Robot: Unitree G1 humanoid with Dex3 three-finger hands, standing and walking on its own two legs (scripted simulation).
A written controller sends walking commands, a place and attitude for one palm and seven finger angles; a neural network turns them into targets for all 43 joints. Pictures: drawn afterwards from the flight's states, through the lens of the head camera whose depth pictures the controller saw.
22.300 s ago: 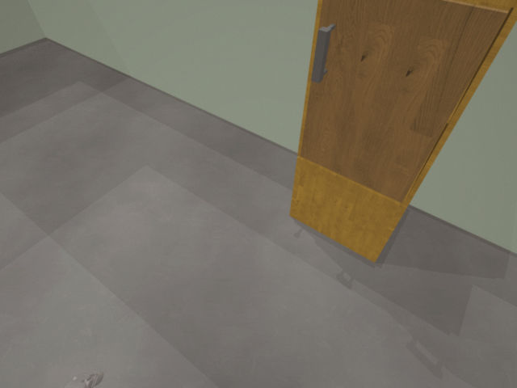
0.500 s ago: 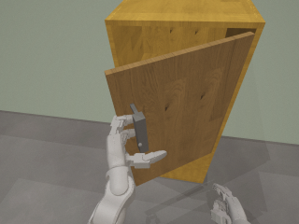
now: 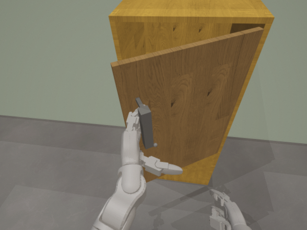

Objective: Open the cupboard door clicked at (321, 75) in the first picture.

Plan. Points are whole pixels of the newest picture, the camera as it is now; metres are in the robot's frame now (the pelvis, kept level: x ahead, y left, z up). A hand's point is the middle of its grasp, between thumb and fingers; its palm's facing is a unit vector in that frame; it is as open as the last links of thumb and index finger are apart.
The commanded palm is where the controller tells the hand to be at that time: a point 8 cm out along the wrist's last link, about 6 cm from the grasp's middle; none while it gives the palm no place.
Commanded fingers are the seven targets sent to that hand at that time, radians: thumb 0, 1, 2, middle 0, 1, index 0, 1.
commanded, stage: slide the hand sideways off the handle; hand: left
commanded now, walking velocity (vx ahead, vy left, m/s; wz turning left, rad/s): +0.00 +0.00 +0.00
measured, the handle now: (143, 123) +0.36 +0.05 +0.10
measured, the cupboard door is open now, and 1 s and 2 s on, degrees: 31 37 37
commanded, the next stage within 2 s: draw the hand back to the body in 1.14 s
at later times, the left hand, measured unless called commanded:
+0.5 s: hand (149, 162) +0.25 +0.02 +0.11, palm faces -0.18 -0.98 +0.01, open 16.3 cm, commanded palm +0.21 +0.08 +0.11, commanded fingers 0.00 -0.50 0.30 -0.15 -0.30 -0.15 -0.30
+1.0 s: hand (120, 177) +0.21 +0.09 +0.11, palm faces -0.10 -0.99 -0.02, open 16.3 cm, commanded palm +0.18 +0.14 +0.11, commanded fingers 0.00 -0.50 0.30 -0.15 -0.30 -0.15 -0.30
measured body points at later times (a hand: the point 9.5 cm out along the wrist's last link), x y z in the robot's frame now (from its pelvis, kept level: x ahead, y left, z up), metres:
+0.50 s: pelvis +0.01 +0.00 +0.00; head +0.00 -0.02 +0.45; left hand +0.25 +0.08 +0.11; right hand +0.19 -0.21 -0.07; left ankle +0.01 +0.12 -0.71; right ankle +0.03 -0.09 -0.71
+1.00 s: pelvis +0.03 +0.00 -0.01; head +0.03 -0.02 +0.44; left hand +0.21 +0.14 +0.11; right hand +0.21 -0.21 -0.07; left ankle +0.01 +0.12 -0.71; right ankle +0.03 -0.09 -0.71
